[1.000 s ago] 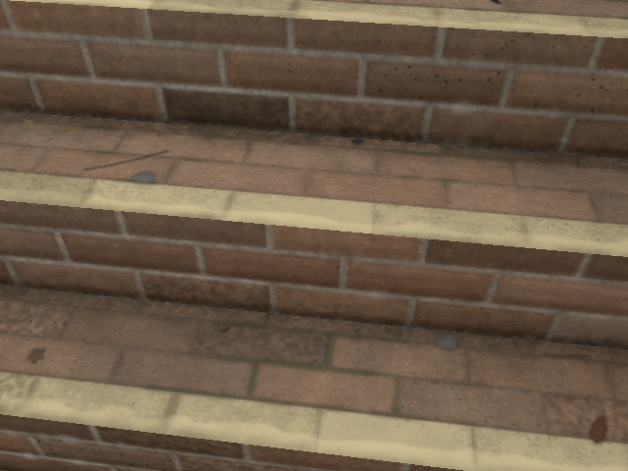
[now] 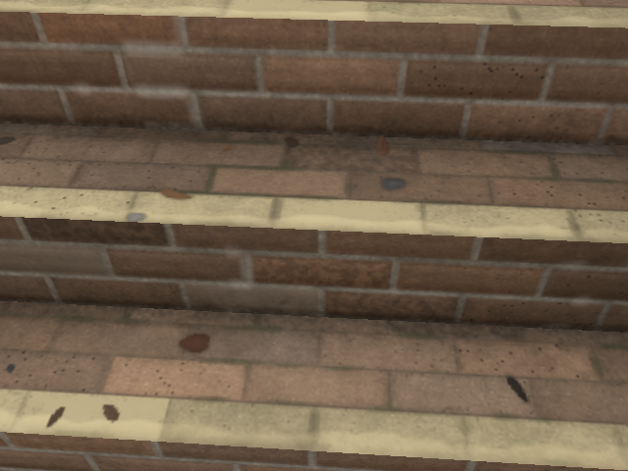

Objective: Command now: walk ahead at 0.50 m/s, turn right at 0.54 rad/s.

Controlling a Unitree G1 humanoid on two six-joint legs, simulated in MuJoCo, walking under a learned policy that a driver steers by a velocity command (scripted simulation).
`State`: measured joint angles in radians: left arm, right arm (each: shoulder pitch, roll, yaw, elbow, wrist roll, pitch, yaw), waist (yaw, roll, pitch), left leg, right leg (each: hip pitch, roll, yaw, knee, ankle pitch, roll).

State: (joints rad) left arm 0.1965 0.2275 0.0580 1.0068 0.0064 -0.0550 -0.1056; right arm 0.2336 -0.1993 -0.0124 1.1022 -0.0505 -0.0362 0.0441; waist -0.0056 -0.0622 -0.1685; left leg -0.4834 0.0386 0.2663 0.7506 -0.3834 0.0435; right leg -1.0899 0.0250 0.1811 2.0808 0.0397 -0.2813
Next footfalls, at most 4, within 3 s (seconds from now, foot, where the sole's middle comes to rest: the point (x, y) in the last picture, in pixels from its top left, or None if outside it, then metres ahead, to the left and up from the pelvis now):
0.26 right None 0.27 -0.13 -0.54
0.72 left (332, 386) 0.52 0.00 -0.33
1.24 right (514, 186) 0.75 -0.29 -0.13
1.74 left None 0.98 -0.03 0.08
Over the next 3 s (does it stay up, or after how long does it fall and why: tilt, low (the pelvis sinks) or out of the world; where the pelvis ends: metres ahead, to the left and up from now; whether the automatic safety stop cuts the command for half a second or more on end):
stays up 1.39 0.07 1.22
